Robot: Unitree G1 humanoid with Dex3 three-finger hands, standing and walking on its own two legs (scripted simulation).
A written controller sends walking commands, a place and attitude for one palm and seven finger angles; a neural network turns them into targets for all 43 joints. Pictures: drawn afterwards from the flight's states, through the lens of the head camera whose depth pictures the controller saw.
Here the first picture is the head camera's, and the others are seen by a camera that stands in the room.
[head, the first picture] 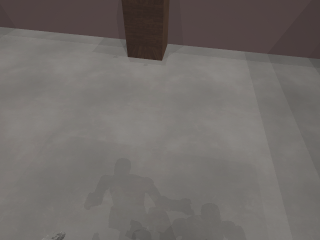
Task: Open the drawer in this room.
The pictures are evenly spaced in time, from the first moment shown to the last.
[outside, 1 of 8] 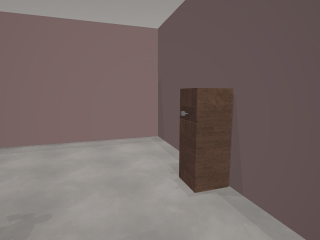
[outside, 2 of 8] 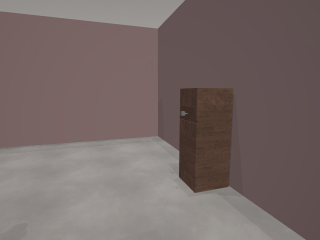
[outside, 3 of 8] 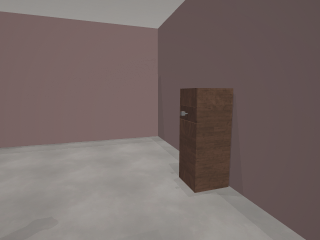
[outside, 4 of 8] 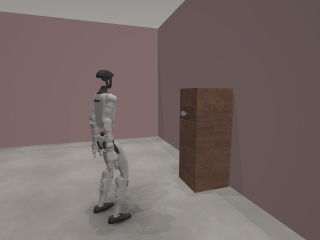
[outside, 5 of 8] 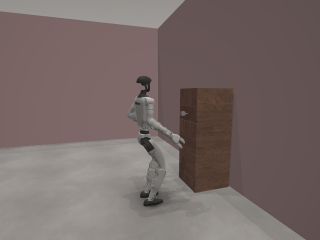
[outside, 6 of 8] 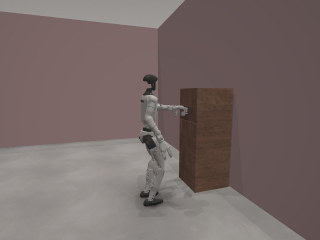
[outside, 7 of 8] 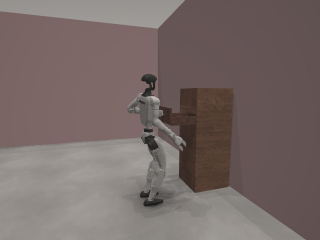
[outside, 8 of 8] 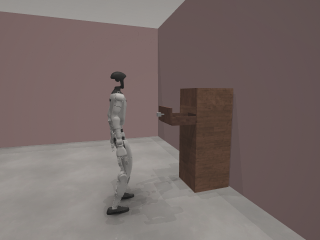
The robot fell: no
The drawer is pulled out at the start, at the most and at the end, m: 0.00 0.30 0.29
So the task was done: yes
